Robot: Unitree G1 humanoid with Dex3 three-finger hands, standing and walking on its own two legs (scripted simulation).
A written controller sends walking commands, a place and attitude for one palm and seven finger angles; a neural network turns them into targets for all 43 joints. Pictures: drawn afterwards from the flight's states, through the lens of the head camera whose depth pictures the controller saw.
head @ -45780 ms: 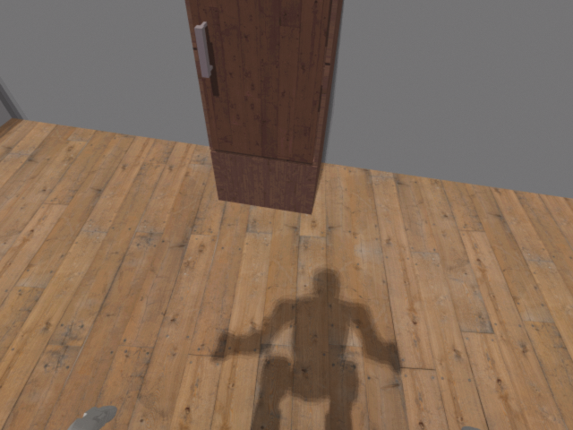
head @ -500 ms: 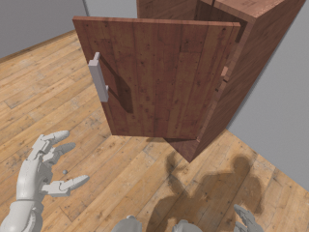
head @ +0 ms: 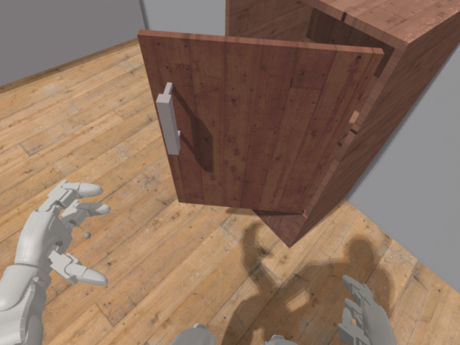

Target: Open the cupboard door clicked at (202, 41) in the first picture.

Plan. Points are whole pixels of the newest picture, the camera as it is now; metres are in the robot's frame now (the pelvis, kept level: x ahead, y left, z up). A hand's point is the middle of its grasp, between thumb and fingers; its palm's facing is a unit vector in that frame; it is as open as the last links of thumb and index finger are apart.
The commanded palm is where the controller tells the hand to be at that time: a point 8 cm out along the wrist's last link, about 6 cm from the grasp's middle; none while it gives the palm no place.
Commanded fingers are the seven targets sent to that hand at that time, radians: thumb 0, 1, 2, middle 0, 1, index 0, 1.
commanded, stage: raise the hand with hooked fingers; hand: left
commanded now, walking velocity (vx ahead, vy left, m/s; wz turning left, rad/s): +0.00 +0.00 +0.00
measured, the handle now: (171, 120) +0.54 +0.17 +0.04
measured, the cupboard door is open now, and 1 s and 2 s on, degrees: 45 45 45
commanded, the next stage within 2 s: move the hooked fingers beside the handle in 0.66 s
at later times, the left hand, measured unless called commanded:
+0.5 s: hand (74, 221) +0.28 +0.27 +0.06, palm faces +0.03 -1.00 -0.05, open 14.0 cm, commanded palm +0.26 +0.32 +0.06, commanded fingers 0.00 -0.50 0.30 -0.30 -1.20 -0.30 -1.20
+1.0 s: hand (85, 208) +0.31 +0.26 +0.06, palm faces +0.02 -1.00 -0.04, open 14.0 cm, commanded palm +0.29 +0.31 +0.06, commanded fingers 0.00 -0.50 0.30 -0.30 -1.20 -0.30 -1.20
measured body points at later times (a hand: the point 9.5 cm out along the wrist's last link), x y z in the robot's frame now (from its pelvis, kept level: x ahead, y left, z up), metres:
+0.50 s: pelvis -0.01 +0.00 +0.01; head +0.06 +0.02 +0.45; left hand +0.28 +0.32 +0.06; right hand +0.13 -0.26 -0.07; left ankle +0.02 +0.06 -0.69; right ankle +0.01 -0.10 -0.69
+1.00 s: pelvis -0.01 -0.01 +0.00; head +0.07 +0.00 +0.45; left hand +0.30 +0.32 +0.06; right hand +0.15 -0.26 -0.08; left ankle +0.02 +0.06 -0.69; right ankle +0.01 -0.10 -0.69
